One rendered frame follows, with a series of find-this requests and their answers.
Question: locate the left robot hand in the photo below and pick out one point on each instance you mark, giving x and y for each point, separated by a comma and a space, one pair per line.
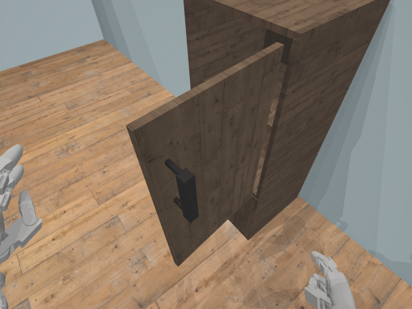
22, 230

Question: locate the handle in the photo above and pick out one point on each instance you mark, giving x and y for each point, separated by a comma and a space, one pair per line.
187, 191

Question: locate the right robot hand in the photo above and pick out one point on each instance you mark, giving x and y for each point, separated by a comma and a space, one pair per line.
333, 290

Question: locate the cupboard door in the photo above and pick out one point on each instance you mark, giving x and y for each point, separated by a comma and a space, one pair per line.
215, 130

